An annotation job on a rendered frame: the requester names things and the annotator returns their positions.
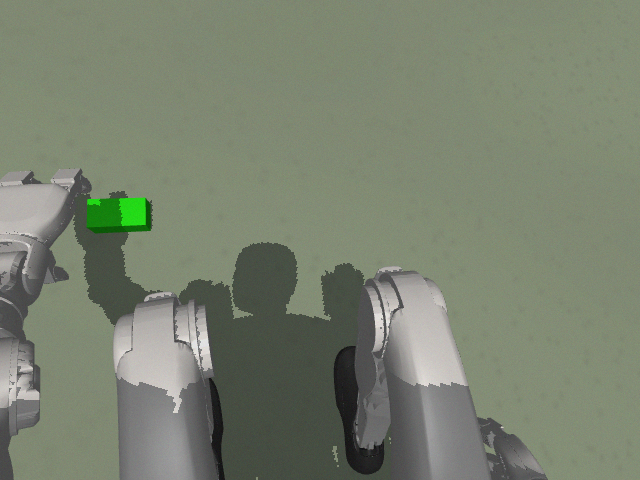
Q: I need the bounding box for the left robot foot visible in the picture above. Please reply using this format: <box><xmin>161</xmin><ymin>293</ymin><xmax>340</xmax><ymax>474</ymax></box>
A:
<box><xmin>209</xmin><ymin>378</ymin><xmax>225</xmax><ymax>480</ymax></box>

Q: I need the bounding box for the right robot hand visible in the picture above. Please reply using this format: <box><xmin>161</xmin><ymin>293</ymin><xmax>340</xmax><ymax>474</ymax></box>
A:
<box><xmin>477</xmin><ymin>417</ymin><xmax>548</xmax><ymax>480</ymax></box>

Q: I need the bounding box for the left robot arm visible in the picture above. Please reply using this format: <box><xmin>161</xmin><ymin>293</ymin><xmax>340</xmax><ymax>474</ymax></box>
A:
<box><xmin>0</xmin><ymin>234</ymin><xmax>51</xmax><ymax>480</ymax></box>

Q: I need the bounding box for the right robot foot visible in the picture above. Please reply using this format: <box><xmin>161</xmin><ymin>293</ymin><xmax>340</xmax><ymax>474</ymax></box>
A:
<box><xmin>334</xmin><ymin>346</ymin><xmax>384</xmax><ymax>475</ymax></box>

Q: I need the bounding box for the left robot hand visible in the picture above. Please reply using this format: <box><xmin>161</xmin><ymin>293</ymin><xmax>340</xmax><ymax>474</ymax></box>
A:
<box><xmin>0</xmin><ymin>168</ymin><xmax>92</xmax><ymax>284</ymax></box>

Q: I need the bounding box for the small box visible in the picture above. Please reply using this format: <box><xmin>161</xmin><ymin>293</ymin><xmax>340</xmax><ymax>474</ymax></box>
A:
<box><xmin>87</xmin><ymin>198</ymin><xmax>151</xmax><ymax>233</ymax></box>

